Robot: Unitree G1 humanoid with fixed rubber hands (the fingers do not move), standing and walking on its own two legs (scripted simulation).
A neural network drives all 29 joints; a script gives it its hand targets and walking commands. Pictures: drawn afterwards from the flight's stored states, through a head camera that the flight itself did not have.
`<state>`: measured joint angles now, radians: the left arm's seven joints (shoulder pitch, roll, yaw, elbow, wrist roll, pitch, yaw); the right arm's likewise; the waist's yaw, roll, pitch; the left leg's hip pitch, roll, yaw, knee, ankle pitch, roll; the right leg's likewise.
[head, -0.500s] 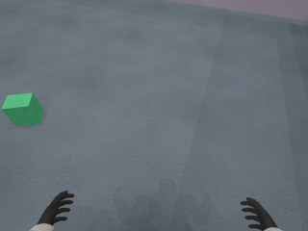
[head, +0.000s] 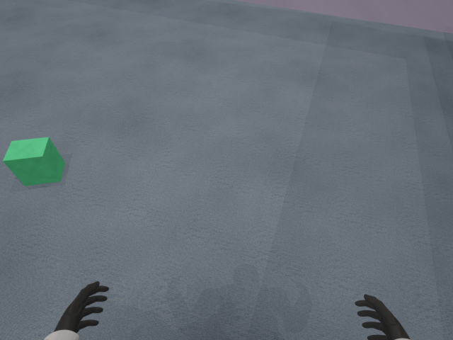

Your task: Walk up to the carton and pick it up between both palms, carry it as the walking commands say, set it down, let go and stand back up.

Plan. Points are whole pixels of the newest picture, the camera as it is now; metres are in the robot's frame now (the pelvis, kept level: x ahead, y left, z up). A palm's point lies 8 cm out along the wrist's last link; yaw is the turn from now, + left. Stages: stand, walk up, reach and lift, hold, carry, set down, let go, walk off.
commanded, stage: stand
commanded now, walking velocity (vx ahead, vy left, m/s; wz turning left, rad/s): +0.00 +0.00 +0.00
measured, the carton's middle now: (36, 161) +1.07 +1.01 -0.65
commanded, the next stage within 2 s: walk up in 0.30 s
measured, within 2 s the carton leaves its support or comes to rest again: neither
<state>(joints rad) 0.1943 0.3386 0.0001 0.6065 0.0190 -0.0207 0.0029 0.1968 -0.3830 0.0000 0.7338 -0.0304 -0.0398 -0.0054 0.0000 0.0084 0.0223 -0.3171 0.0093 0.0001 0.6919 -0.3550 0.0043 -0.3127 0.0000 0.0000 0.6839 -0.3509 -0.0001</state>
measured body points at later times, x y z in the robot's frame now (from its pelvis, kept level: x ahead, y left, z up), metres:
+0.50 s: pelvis -0.01 +0.00 +0.00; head +0.00 +0.00 +0.45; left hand +0.15 +0.28 -0.07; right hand +0.13 -0.30 -0.09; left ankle +0.01 +0.12 -0.72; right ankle +0.01 -0.12 -0.72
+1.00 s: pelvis -0.03 +0.05 +0.02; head +0.01 +0.09 +0.47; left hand +0.09 +0.35 -0.09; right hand +0.12 -0.20 -0.09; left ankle +0.00 +0.16 -0.72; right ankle -0.05 -0.13 -0.65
